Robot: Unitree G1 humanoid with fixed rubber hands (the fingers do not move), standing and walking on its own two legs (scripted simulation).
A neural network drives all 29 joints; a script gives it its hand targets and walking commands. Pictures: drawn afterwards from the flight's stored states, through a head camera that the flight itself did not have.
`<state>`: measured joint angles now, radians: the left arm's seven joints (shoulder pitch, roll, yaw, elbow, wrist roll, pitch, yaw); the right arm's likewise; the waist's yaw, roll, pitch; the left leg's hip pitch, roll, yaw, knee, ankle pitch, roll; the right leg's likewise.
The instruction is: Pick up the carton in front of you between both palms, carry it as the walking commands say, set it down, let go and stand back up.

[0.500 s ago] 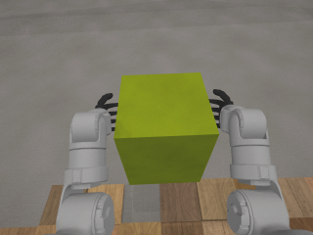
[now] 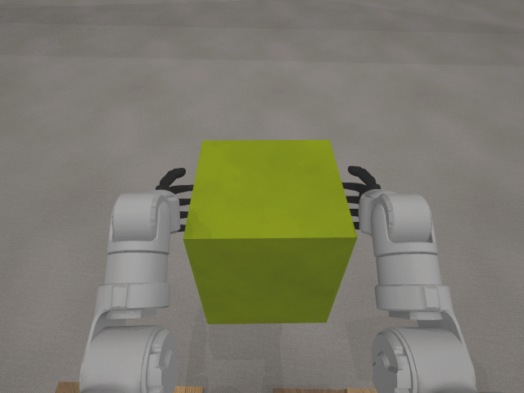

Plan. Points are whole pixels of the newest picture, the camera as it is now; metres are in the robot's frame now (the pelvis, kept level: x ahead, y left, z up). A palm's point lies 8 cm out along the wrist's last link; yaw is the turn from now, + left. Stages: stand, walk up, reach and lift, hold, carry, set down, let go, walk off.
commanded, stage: carry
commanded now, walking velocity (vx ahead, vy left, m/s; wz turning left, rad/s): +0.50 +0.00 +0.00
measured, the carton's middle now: (266, 234) +0.37 +0.00 +0.02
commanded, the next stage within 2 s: none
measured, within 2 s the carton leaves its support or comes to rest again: neither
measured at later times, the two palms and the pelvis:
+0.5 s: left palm (191, 107) +0.62 +0.15 +0.10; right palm (338, 96) +0.64 -0.15 +0.11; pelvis +0.29 -0.01 -0.01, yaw -1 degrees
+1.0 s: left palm (198, 52) +0.93 +0.17 +0.07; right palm (309, 55) +0.90 -0.13 +0.07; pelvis +0.57 +0.04 -0.01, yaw -1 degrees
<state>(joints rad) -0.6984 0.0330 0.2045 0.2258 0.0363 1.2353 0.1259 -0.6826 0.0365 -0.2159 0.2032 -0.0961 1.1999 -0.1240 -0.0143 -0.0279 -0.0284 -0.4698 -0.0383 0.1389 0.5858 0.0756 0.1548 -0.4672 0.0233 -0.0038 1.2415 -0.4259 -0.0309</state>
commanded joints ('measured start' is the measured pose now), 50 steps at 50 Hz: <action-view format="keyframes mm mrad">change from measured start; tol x32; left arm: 1 -751 -1228 -583 -209 -419 -42 -234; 17 -384 -1002 -666 -319 -293 -43 -211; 36 -761 -1221 -567 1 -470 -63 -257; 50 -512 -1193 -623 -377 -315 -56 -160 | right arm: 1 -758 1163 617 -217 494 -17 238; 36 -584 938 434 71 324 -7 217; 50 -593 1152 689 -404 520 1 258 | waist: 1 -44 91 -514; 16 87 -273 -594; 36 -51 336 -618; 50 -15 154 -483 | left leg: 1 587 288 -418 -189 54 72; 13 358 124 -65 52 263 -52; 16 -337 -3 -135 601 -625 -138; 19 -397 80 -198 685 -567 -114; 33 309 19 17 -166 10 -104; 36 890 442 -612 -73 264 132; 43 630 326 -434 -192 1 59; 50 688 263 -214 -196 413 -12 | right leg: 1 -270 -48 29 -91 56 8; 11 45 14 -104 -794 592 15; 14 457 11 -166 -919 721 -26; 16 1001 -400 403 -744 943 -298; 22 503 -300 312 -846 318 -233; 31 327 -202 61 -767 491 -129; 36 -359 19 -31 0 -187 27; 50 -197 -46 -103 -570 296 38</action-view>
